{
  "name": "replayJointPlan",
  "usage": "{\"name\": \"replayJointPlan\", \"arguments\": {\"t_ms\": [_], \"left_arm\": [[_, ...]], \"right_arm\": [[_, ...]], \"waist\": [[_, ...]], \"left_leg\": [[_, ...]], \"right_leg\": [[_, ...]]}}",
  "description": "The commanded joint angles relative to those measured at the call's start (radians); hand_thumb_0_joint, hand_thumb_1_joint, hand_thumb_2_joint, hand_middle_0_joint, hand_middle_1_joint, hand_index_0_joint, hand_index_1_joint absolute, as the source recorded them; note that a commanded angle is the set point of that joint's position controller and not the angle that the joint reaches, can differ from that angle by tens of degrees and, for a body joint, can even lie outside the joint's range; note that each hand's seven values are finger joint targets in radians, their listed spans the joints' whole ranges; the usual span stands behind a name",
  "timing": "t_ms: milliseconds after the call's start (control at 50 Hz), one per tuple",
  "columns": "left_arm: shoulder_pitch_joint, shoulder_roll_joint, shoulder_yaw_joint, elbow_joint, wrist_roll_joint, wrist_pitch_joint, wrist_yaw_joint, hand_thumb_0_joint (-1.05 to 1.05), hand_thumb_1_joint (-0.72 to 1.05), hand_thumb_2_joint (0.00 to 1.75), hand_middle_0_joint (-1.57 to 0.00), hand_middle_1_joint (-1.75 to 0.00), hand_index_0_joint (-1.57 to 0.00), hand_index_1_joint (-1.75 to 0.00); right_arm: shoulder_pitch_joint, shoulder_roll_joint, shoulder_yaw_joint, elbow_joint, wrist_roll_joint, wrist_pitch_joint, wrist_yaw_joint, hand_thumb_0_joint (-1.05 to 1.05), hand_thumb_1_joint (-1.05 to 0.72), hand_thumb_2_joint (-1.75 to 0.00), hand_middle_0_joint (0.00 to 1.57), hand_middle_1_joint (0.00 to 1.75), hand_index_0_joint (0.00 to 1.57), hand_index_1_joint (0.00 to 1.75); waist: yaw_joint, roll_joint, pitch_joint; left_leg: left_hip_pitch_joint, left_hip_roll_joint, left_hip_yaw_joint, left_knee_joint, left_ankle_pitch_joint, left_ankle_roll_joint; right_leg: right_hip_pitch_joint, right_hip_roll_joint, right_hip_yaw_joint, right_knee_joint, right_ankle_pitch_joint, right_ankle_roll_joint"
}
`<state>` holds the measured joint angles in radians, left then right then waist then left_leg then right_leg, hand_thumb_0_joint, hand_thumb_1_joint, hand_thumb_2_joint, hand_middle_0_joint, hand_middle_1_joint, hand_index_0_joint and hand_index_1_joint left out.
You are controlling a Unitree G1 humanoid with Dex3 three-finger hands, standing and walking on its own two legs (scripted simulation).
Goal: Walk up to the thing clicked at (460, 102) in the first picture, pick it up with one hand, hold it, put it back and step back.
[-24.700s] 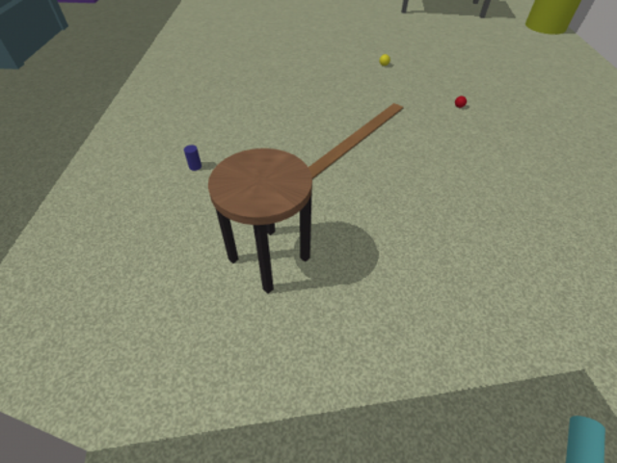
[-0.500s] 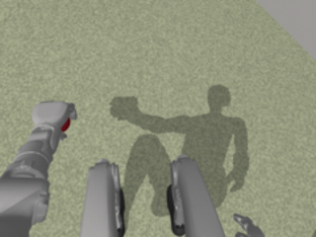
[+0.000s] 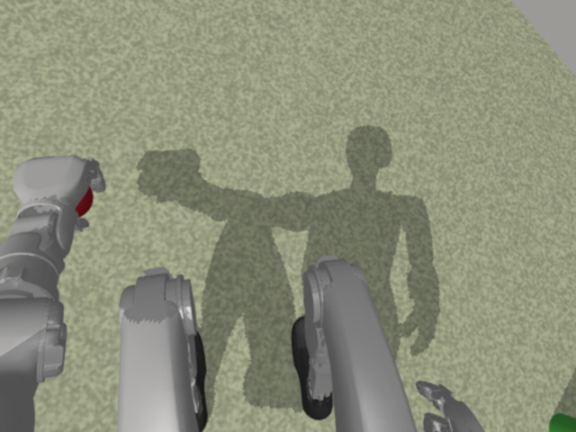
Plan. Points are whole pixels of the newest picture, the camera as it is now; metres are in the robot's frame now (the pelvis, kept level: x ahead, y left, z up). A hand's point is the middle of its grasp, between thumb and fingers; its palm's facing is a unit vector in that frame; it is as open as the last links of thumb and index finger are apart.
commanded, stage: crouch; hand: left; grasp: from above
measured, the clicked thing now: (66, 197) +0.44 +0.30 -0.19
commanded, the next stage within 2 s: lower in 0.40 s
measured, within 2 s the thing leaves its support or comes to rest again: rests again in 1.74 s
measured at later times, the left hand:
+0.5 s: hand (82, 205) +0.44 +0.29 -0.22, palm faces -0.45 -0.08 -0.89, open 7.8 cm
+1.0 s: hand (96, 212) +0.44 +0.29 -0.28, palm faces -0.45 -0.09 -0.89, open 7.8 cm
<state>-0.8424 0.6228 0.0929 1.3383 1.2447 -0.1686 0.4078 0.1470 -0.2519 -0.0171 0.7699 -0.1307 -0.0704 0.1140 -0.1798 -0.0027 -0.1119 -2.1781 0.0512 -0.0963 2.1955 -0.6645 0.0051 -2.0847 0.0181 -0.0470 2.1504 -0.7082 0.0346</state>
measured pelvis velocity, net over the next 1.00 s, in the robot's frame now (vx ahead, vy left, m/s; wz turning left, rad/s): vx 0.00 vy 0.00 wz -0.06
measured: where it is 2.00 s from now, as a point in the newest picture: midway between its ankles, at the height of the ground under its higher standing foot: (253, 391)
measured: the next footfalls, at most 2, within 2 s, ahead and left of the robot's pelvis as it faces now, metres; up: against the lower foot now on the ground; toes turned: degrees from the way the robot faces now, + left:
none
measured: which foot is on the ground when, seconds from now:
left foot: down 0.00-1.00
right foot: down 0.00-1.00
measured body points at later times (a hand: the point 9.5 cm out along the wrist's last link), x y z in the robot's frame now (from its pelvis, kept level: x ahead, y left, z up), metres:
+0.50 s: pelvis -0.01 -0.01 -0.05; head +0.23 +0.05 +0.33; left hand +0.45 +0.29 -0.17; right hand +0.05 -0.28 -0.17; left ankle +0.08 +0.13 -0.36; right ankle +0.09 -0.13 -0.36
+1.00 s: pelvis +0.00 +0.00 -0.08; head +0.25 +0.07 +0.28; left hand +0.46 +0.29 -0.23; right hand +0.05 -0.28 -0.19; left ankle +0.08 +0.13 -0.36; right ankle +0.09 -0.13 -0.36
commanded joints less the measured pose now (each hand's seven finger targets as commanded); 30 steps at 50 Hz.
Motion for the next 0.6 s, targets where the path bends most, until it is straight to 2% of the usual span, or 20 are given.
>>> {"name": "replayJointPlan", "arguments": {"t_ms": [0,20,60,80,120,160,180,200,240,260,300,360,400,420,440,460,500,520,580], "left_arm": [[-0.351,0.271,0.044,-0.152,-0.008,-0.001,0.051,0.0,0.55,0.72,-0.91,-0.73,-0.94,-0.7],[-0.349,0.277,0.043,-0.15,-0.012,-0.001,0.052,0.0,0.53,0.7,-0.9,-0.72,-0.93,-0.69],[-0.38,0.301,0.053,-0.14,-0.01,-0.007,0.051,0.0,0.55,0.71,-0.91,-0.73,-0.94,-0.7],[-0.366,0.292,0.046,-0.127,-0.009,-0.006,0.049,0.0,0.54,0.69,-0.9,-0.73,-0.94,-0.69],[-0.372,0.324,0.059,-0.126,-0.005,-0.012,0.049,0.0,0.54,0.71,-0.91,-0.72,-0.94,-0.69],[-0.365,0.321,0.063,-0.116,-0.007,-0.014,0.05,0.0,0.54,0.71,-0.91,-0.72,-0.94,-0.69],[-0.382,0.336,0.069,-0.116,-0.007,-0.018,0.05,0.0,0.55,0.71,-0.9,-0.73,-0.94,-0.7],[-0.373,0.334,0.061,-0.101,-0.007,-0.019,0.048,0.0,0.54,0.71,-0.9,-0.73,-0.93,-0.7],[-0.386,0.348,0.065,-0.087,-0.005,-0.023,0.045,0.0,0.53,0.71,-0.9,-0.72,-0.93,-0.69],[-0.396,0.343,0.062,-0.094,-0.009,-0.028,0.045,0.0,0.55,0.7,-0.9,-0.72,-0.93,-0.69],[-0.371,0.366,0.075,-0.078,-0.003,-0.03,0.046,0.0,0.56,0.69,-0.91,-0.73,-0.94,-0.69],[-0.374,0.375,0.082,-0.076,-0.007,-0.035,0.048,0.0,0.56,0.72,-0.91,-0.72,-0.94,-0.7],[-0.396,0.373,0.062,-0.074,-0.007,-0.04,0.047,0.0,0.54,0.73,-0.91,-0.73,-0.93,-0.71],[-0.386,0.381,0.071,-0.073,-0.006,-0.039,0.047,0.0,0.54,0.71,-0.91,-0.72,-0.94,-0.69],[-0.378,0.389,0.083,-0.061,-0.002,-0.04,0.047,0.0,0.55,0.71,-0.91,-0.72,-0.94,-0.69],[-0.394,0.394,0.075,-0.078,-0.007,-0.044,0.047,0.0,0.55,0.7,-0.91,-0.72,-0.94,-0.69],[-0.389,0.393,0.08,-0.09,-0.001,-0.044,0.05,0.0,0.53,0.71,-0.91,-0.71,-0.93,-0.68],[-0.378,0.368,0.059,-0.056,0.004,-0.042,0.048,0.0,0.52,0.69,-0.91,-0.71,-0.93,-0.68],[-0.397,0.37,0.049,-0.018,0.0,-0.048,0.048,0.0,0.54,0.7,-0.92,-0.72,-0.94,-0.69]], "right_arm": [[0.215,-0.227,-0.073,-0.016,-0.001,-0.011,-0.009,0.0,-0.91,-0.9,0.2,0.3,0.2,0.3],[0.203,-0.228,-0.073,-0.012,0.002,-0.01,-0.011,0.0,-0.91,-0.9,0.2,0.3,0.2,0.3],[0.209,-0.231,-0.07,-0.011,-0.002,-0.013,-0.008,0.0,-0.91,-0.9,0.2,0.3,0.2,0.3],[0.211,-0.23,-0.067,-0.007,-0.004,-0.014,-0.006,0.0,-0.91,-0.9,0.2,0.3,0.2,0.3],[0.207,-0.234,-0.065,-0.006,-0.004,-0.012,-0.005,0.0,-0.91,-0.9,0.2,0.3,0.2,0.3],[0.208,-0.23,-0.057,-0.006,-0.007,-0.011,-0.003,0.0,-0.91,-0.9,0.2,0.3,0.2,0.3],[0.21,-0.241,-0.058,-0.004,-0.008,-0.013,-0.003,0.0,-0.91,-0.9,0.2,0.3,0.2,0.3],[0.202,-0.233,-0.055,-0.004,-0.007,-0.012,-0.002,0.0,-0.91,-0.9,0.2,0.3,0.2,0.3],[0.203,-0.242,-0.051,-0.003,-0.009,-0.012,-0.002,0.0,-0.91,-0.9,0.2,0.3,0.2,0.3],[0.205,-0.241,-0.046,-0.003,-0.011,-0.014,-0.001,0.0,-0.91,-0.9,0.2,0.3,0.2,0.3],[0.206,-0.246,-0.04,0.001,-0.011,-0.013,0.0,0.0,-0.91,-0.9,0.2,0.3,0.2,0.3],[0.203,-0.244,-0.033,-0.001,-0.013,-0.01,0.002,0.0,-0.91,-0.9,0.2,0.3,0.2,0.3],[0.193,-0.241,-0.027,0.001,-0.013,-0.007,0.002,0.0,-0.91,-0.9,0.2,0.3,0.2,0.3],[0.195,-0.241,-0.027,0.005,-0.012,-0.006,-0.001,0.0,-0.91,-0.9,0.2,0.3,0.2,0.3],[0.2,-0.249,-0.026,0.003,-0.015,-0.007,0.001,0.0,-0.91,-0.9,0.2,0.3,0.2,0.3],[0.189,-0.245,-0.027,0.003,-0.014,-0.006,0.002,0.0,-0.91,-0.9,0.2,0.3,0.2,0.3],[0.189,-0.249,-0.027,0.002,-0.015,-0.005,0.0,0.0,-0.91,-0.9,0.2,0.3,0.2,0.3],[0.193,-0.247,-0.02,0.004,-0.018,-0.005,0.003,0.0,-0.91,-0.9,0.2,0.3,0.2,0.3],[0.184,-0.251,-0.007,0.005,-0.02,-0.004,0.005,0.0,-0.91,-0.9,0.2,0.3,0.2,0.3]], "waist": [[-0.006,0.272,-0.686],[0.007,0.27,-0.68],[-0.008,0.277,-0.674],[-0.004,0.279,-0.669],[0.002,0.27,-0.687],[0.0,0.273,-0.678],[-0.01,0.259,-0.673],[-0.001,0.264,-0.664],[-0.009,0.253,-0.64],[-0.019,0.264,-0.639],[-0.007,0.252,-0.648],[-0.008,0.238,-0.657],[-0.015,0.24,-0.648],[-0.006,0.234,-0.645],[-0.014,0.245,-0.629],[-0.004,0.263,-0.639],[-0.008,0.275,-0.651],[-0.023,0.262,-0.63],[-0.033,0.242,-0.602]], "left_leg": [[0.596,-0.021,0.045,-0.21,0.184,0.007],[0.585,-0.019,0.046,-0.202,0.175,0.008],[0.574,-0.02,0.045,-0.189,0.163,0.008],[0.557,-0.021,0.051,-0.178,0.166,0.01],[0.532,-0.022,0.058,-0.162,0.16,0.013],[0.52,-0.023,0.06,-0.147,0.159,0.013],[0.506,-0.023,0.056,-0.143,0.147,0.014],[0.492,-0.023,0.06,-0.138,0.142,0.014],[0.477,-0.022,0.057,-0.126,0.119,0.016],[0.464,-0.023,0.058,-0.117,0.124,0.016],[0.463,-0.023,0.058,-0.107,0.139,0.016],[0.431,-0.023,0.063,-0.085,0.15,0.02],[0.392,-0.024,0.068,-0.07,0.143,0.023],[0.4,-0.023,0.068,-0.064,0.148,0.023],[0.398,-0.024,0.065,-0.062,0.144,0.02],[0.394,-0.022,0.067,-0.061,0.139,0.02],[0.419,-0.019,0.06,-0.056,0.148,0.016],[0.405,-0.021,0.056,-0.051,0.151,0.016],[0.372,-0.019,0.052,-0.025,0.153,0.02]], "right_leg": [[0.232,0.02,-0.073,-0.201,0.244,-0.072],[0.212,0.023,-0.074,-0.192,0.237,-0.074],[0.205,0.021,-0.074,-0.182,0.228,-0.073],[0.211,0.022,-0.074,-0.177,0.233,-0.073],[0.216,0.027,-0.074,-0.171,0.225,-0.072],[0.216,0.027,-0.076,-0.163,0.225,-0.07],[0.203,0.026,-0.081,-0.151,0.217,-0.071],[0.204,0.03,-0.079,-0.15,0.211,-0.072],[0.181,0.029,-0.083,-0.146,0.191,-0.071],[0.189,0.029,-0.085,-0.136,0.198,-0.07],[0.196,0.031,-0.089,-0.125,0.21,-0.069],[0.216,0.037,-0.089,-0.12,0.224,-0.065],[0.223,0.042,-0.084,-0.115,0.226,-0.063],[0.22,0.042,-0.083,-0.117,0.23,-0.063],[0.203,0.038,-0.091,-0.104,0.219,-0.063],[0.207,0.043,-0.089,-0.101,0.217,-0.066],[0.192,0.042,-0.099,-0.087,0.224,-0.067],[0.193,0.044,-0.103,-0.081,0.231,-0.067],[0.18,0.048,-0.109,-0.07,0.236,-0.063]]}}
